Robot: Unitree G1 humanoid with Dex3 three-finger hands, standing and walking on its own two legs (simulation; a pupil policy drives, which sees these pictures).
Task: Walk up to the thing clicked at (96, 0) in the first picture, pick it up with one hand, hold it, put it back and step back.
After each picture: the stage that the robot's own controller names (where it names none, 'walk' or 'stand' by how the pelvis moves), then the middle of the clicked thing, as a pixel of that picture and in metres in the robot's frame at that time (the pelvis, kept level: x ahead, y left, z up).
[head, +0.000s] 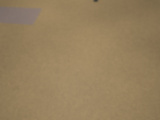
stand; out of the picture +2.32 -0.12 -0.72
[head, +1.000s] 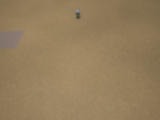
walk; (77, 14) +2.18 +0.31 -0.71
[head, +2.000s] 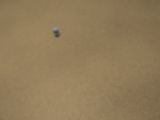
walk; (56, 32) +1.53 +0.49 -0.72
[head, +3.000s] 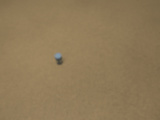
walk; (58, 59) +1.03 +0.36 -0.71
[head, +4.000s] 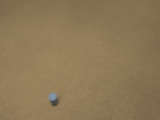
walk; (53, 99) +0.63 +0.30 -0.69
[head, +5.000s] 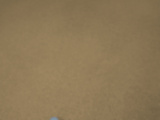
stand; out of the picture +0.39 +0.25 -0.69
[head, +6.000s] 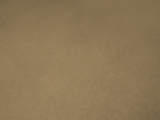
stand; out of the picture +0.34 +0.24 -0.72
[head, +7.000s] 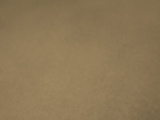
stand; out of the picture +0.34 +0.24 -0.73
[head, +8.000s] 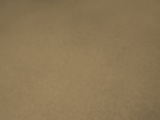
stand; out of the picture +0.32 +0.24 -0.72
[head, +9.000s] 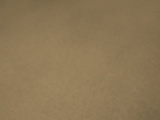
stand; out of the picture +0.34 +0.25 -0.73
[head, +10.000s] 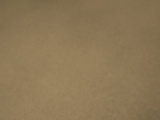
stand; out of the picture +0.33 +0.25 -0.73
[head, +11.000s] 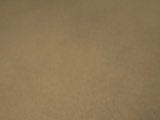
stand; out of the picture +0.33 +0.25 -0.73
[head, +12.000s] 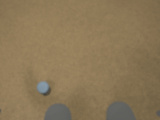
go down; (44, 88) +0.39 +0.23 -0.50
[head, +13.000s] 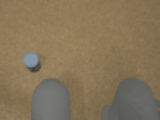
go down; (32, 63) +0.43 +0.25 -0.31
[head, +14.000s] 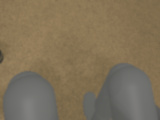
close in; out of the picture +0.42 +0.28 -0.24
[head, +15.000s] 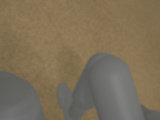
close; out of the picture +0.41 +0.30 -0.22
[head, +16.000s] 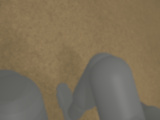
lift; out of the picture +0.40 +0.30 -0.22
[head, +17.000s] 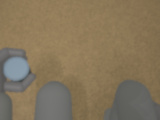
lift; (19, 72) +0.34 +0.24 -0.06
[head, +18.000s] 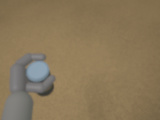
hold; (41, 79) +0.33 +0.17 +0.06
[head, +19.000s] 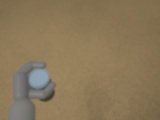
hold; (42, 86) +0.33 +0.17 +0.01
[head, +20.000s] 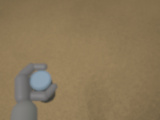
crouch; (43, 87) +0.33 +0.17 +0.01
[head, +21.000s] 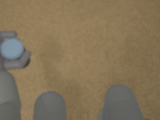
crouch; (16, 54) +0.43 +0.22 -0.09
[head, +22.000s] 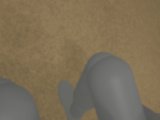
lower; out of the picture +0.42 +0.31 -0.23
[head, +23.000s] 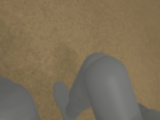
lower; out of the picture +0.42 +0.32 -0.23
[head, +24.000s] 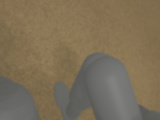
lower; out of the picture +0.42 +0.32 -0.23
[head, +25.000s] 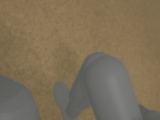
lower; out of the picture +0.42 +0.32 -0.22
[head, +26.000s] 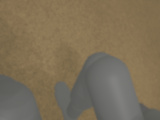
loosen; out of the picture +0.42 +0.32 -0.22
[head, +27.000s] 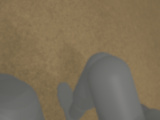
withdraw; out of the picture +0.42 +0.29 -0.23
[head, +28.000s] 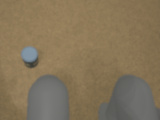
walk; (30, 58) +0.44 +0.24 -0.29
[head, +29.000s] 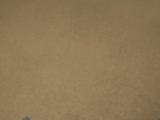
stand; out of the picture +0.36 +0.21 -0.65
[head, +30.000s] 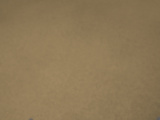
stand; out of the picture +0.37 +0.22 -0.66
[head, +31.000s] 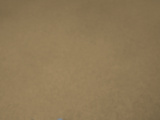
stand; out of the picture +0.38 +0.21 -0.68
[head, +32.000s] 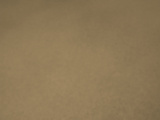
walk; out of the picture +0.38 +0.22 -0.72
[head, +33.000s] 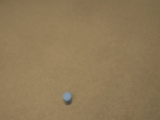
walk; (67, 98) +0.52 +0.18 -0.70
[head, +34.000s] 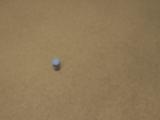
walk; (56, 64) +0.83 +0.26 -0.70
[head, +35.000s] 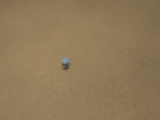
stand; (65, 64) +0.98 +0.24 -0.70
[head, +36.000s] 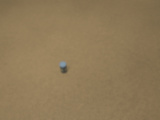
stand; (63, 67) +0.99 +0.26 -0.72
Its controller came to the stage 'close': yes
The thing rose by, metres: 0.73
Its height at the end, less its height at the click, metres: +0.00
